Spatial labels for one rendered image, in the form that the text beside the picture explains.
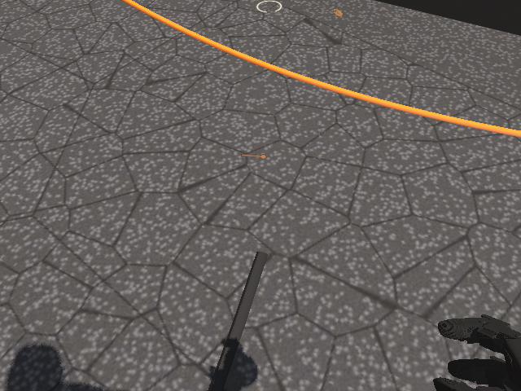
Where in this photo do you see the right robot hand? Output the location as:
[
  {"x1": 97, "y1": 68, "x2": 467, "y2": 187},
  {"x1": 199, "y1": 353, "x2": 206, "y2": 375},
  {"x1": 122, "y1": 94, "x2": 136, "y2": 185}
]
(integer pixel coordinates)
[{"x1": 433, "y1": 314, "x2": 521, "y2": 391}]

